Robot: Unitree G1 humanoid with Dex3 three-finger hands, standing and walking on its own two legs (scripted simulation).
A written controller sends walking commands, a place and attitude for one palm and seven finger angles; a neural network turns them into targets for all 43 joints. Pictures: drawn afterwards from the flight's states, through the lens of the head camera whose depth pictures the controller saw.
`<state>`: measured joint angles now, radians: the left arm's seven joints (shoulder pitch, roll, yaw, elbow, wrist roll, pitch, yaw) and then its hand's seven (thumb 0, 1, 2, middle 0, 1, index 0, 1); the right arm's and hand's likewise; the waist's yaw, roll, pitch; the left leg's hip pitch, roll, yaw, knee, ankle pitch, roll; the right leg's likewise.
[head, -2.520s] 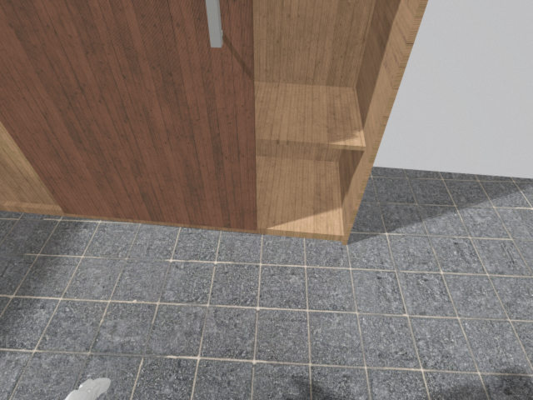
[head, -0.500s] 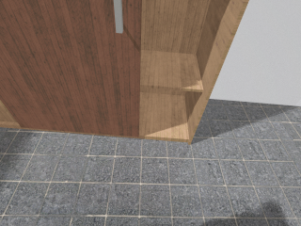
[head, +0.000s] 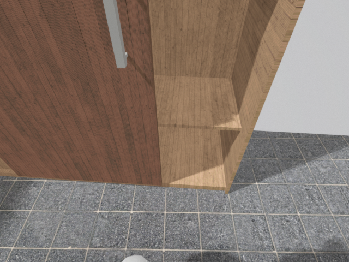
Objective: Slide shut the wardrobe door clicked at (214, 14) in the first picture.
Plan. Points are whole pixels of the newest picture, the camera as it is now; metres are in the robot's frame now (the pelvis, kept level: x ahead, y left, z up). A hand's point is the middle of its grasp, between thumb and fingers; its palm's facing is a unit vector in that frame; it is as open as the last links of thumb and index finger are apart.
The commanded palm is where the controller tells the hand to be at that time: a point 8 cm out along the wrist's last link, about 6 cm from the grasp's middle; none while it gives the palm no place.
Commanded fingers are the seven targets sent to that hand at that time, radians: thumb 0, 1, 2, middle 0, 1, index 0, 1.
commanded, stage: take the last steps up to it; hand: left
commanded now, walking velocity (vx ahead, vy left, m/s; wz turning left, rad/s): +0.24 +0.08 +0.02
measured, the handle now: (115, 15) +0.67 +0.19 +0.27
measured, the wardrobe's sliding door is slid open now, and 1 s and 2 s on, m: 0.40 0.40 0.40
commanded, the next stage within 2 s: come to a stop and stand still in 0.24 s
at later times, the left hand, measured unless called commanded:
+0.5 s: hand out of the picture +0.11 +0.24 -0.18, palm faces +0.07 -0.99 -0.15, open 7.4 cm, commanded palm none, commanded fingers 0.00 0.90 0.90 -0.20 -0.30 -0.20 -0.30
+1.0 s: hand (111, 244) +0.20 +0.18 -0.15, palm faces +0.02 -0.96 -0.29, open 7.3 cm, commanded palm none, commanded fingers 0.00 0.90 0.90 -0.20 -0.30 -0.20 -0.30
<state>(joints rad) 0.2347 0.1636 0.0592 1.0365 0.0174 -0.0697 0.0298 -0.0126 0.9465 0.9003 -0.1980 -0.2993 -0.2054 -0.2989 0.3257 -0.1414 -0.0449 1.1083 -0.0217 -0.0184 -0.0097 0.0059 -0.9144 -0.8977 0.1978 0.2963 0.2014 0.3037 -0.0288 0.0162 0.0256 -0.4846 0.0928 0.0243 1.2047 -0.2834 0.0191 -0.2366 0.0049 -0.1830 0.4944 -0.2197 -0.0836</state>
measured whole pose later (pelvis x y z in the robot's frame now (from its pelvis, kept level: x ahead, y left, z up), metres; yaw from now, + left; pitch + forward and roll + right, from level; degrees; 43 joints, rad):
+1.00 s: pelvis +0.13 +0.00 +0.00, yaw -1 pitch -1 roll +3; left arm 0.20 0.13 0.03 1.01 0.02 0.00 0.04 0.00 0.91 0.90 -0.20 -0.30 -0.20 -0.30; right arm 0.26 -0.19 -0.06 1.08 -0.01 0.07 -0.02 0.01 -0.91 -0.90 0.20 0.30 0.20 0.30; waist -0.02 0.06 0.04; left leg -0.37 0.02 0.05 0.87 -0.45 -0.03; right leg -0.23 -0.05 -0.06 0.54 -0.28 -0.03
